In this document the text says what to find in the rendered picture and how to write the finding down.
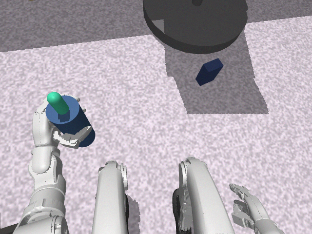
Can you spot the office chair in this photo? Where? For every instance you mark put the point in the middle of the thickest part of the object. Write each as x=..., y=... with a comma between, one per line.
x=196, y=26

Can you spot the right robot foot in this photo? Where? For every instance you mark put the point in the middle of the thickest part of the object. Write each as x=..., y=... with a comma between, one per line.
x=176, y=211

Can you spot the left robot hand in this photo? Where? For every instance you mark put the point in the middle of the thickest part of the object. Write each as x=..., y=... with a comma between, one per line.
x=46, y=133

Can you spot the right robot arm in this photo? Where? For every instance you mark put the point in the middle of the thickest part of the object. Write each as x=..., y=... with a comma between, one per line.
x=266, y=226

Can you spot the right robot hand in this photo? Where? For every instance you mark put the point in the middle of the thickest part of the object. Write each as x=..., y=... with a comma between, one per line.
x=248, y=212

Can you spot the left robot arm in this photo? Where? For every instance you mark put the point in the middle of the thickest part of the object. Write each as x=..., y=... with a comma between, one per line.
x=45, y=213

